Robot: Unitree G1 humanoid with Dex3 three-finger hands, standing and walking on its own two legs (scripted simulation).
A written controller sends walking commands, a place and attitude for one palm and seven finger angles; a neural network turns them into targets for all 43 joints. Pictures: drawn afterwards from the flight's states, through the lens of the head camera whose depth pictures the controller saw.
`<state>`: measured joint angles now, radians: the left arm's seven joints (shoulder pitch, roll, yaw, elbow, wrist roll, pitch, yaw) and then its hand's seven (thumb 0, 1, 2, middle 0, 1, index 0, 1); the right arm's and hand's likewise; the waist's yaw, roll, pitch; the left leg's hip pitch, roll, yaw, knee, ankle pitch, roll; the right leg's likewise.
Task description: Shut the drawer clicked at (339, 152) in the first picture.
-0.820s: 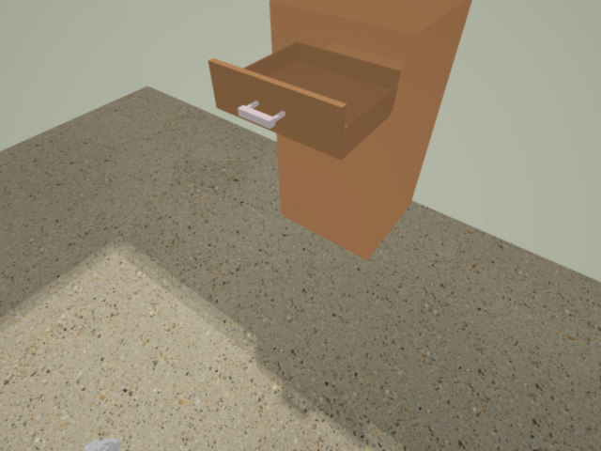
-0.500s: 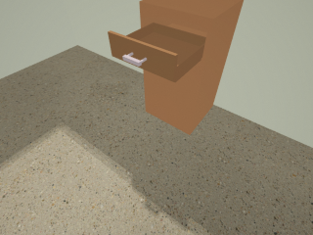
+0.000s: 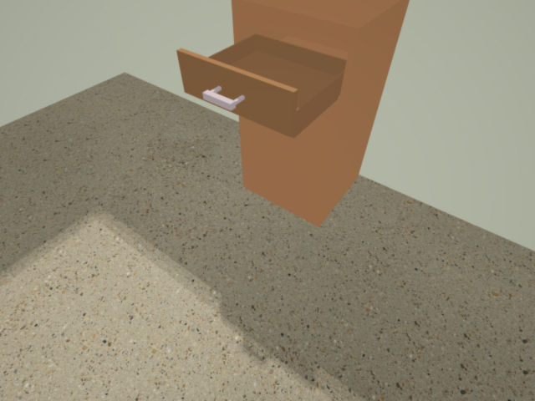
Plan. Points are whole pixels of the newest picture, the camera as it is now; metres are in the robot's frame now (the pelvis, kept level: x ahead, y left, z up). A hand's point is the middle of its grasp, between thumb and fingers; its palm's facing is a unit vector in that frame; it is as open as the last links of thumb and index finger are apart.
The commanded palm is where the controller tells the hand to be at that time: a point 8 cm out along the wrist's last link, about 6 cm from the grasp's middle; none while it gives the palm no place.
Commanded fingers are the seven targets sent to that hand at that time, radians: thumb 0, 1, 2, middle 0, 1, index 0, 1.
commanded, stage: stand and wait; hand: left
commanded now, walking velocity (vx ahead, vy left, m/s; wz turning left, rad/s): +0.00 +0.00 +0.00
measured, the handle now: (224, 96) +0.90 +0.17 -0.01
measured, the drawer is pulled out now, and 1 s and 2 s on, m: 0.30 0.30 0.30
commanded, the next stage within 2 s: look at it before walking up in 0.02 s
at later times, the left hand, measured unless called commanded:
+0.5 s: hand out of the picture +0.08 +0.25 -0.16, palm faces -0.02 -0.94 -0.33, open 7.4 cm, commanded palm none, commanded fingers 0.00 0.90 0.90 -0.20 -0.30 -0.20 -0.30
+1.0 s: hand out of the picture +0.06 +0.24 -0.17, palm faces +0.10 -0.95 -0.30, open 7.4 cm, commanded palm none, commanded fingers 0.00 0.90 0.90 -0.20 -0.30 -0.20 -0.30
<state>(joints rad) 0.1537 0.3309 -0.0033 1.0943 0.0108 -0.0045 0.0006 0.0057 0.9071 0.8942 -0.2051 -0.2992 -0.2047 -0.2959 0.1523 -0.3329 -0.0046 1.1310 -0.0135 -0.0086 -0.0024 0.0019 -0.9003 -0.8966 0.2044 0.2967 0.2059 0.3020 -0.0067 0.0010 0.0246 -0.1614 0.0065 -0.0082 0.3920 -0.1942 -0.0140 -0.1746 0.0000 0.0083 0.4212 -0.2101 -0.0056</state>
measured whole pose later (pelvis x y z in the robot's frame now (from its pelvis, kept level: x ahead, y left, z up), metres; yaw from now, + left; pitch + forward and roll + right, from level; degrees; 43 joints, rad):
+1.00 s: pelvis +0.00 +0.01 -0.01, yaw +7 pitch -2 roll -1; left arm 0.15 0.28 0.02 0.99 0.02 0.02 0.02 0.00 0.91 0.89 -0.20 -0.30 -0.20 -0.30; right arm 0.17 -0.29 -0.03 1.05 -0.01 0.04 0.00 0.00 -0.90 -0.90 0.20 0.30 0.20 0.30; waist -0.01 0.01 0.06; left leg -0.33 -0.01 -0.01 0.72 -0.40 -0.01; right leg -0.21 -0.05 -0.10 0.53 -0.29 0.00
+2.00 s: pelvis +0.09 +0.10 -0.02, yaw +43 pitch +1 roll +1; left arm 0.53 0.14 0.02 1.05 0.04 -0.06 0.03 0.00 0.91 0.89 -0.20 -0.30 -0.20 -0.30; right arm 0.07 -0.24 -0.06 0.92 -0.03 0.04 0.06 0.00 -0.91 -0.90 0.20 0.30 0.20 0.30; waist 0.07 0.00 0.09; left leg -0.61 0.04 0.11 0.83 -0.20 0.04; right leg 0.12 -0.10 -0.30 0.31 -0.42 0.06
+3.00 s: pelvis +0.32 +0.42 +0.00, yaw +38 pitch +0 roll +1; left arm 0.29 0.16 0.06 1.02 0.02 0.00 0.01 0.00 0.92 0.89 -0.20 -0.30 -0.20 -0.30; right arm 0.11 -0.16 -0.05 0.96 -0.02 0.01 -0.03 0.00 -0.91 -0.90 0.20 0.30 0.20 0.30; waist 0.03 0.00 0.07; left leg -0.52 0.10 -0.02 0.91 -0.34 -0.07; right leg -0.28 0.06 0.05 0.48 -0.20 -0.06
